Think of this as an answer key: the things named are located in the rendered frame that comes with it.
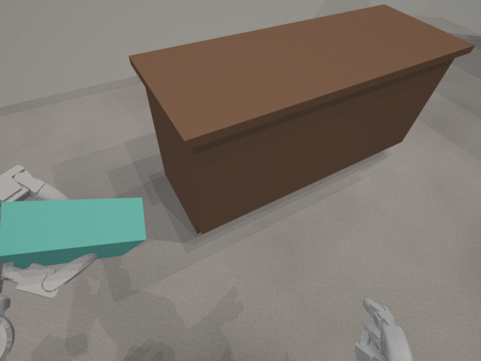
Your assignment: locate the right robot hand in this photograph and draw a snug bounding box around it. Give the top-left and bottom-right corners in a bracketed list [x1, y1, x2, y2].
[355, 298, 414, 361]

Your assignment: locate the left robot hand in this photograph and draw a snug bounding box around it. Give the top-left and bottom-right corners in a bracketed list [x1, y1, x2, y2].
[0, 165, 98, 299]

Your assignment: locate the sponge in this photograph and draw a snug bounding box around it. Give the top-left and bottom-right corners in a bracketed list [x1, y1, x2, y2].
[0, 198, 147, 269]

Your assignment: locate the table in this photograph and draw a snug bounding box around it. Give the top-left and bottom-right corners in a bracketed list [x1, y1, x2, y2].
[129, 5, 475, 234]

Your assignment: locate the robot left forearm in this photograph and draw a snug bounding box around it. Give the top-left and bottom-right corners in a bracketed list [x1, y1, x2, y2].
[0, 295, 15, 361]

